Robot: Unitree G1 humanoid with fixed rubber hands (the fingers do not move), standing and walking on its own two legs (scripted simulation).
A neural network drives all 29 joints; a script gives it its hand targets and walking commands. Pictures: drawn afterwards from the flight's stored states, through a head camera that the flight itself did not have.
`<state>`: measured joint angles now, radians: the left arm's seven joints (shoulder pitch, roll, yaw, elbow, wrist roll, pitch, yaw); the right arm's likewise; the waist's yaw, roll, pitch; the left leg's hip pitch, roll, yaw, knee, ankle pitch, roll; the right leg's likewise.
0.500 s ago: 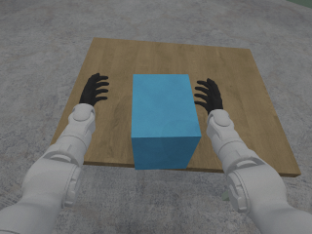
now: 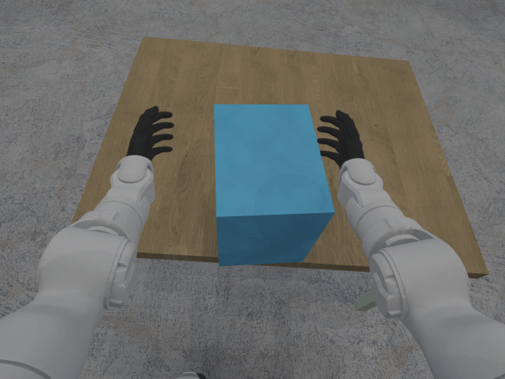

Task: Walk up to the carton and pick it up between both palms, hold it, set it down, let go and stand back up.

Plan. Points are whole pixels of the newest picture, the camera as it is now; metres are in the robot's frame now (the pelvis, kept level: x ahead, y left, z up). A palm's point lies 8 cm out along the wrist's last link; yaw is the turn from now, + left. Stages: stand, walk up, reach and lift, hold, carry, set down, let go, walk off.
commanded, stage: reach and lift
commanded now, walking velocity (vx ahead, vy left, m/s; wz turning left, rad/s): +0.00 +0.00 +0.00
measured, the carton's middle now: (261, 189) +0.46 +0.00 -0.05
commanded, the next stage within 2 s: none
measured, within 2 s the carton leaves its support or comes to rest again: neither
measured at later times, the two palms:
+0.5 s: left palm (157, 181) +0.44 +0.19 -0.02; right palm (338, 196) +0.44 -0.15 -0.02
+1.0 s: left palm (179, 176) +0.45 +0.15 -0.01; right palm (331, 191) +0.44 -0.13 -0.01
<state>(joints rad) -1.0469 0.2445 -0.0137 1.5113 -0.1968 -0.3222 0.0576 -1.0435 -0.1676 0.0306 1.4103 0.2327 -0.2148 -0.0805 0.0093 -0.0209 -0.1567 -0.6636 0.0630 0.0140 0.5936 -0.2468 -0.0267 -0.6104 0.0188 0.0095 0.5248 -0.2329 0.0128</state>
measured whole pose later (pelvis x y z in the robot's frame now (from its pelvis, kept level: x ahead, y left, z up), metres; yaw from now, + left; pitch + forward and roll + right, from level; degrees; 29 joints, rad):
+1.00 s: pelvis -0.01 +0.00 -0.03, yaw +0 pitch +31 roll -2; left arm -1.09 0.14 0.41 1.57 0.18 -0.54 0.06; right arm -1.03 -0.09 -0.44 1.46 -0.30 -0.43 -0.09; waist 0.00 -0.01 -0.28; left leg -1.04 0.06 0.01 0.78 -0.29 -0.02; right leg -1.01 0.02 0.01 0.75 -0.29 0.01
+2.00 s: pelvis +0.00 +0.00 -0.03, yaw +0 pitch +30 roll -2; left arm -1.02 0.10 0.50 1.57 0.22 -0.63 0.08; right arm -0.97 -0.06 -0.51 1.46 -0.41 -0.53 -0.12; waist 0.00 0.01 -0.27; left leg -0.98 0.06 0.01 0.73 -0.29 -0.02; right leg -0.94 0.02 0.01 0.69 -0.28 0.01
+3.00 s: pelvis -0.02 +0.01 -0.02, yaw -1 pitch +29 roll -3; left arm -0.98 0.08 0.27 1.57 0.02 -0.61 0.17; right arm -0.92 -0.03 -0.35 1.46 -0.24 -0.50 -0.16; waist 0.00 0.02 -0.28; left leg -0.97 0.06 0.01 0.69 -0.23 -0.01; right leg -0.91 0.02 0.01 0.62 -0.21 0.02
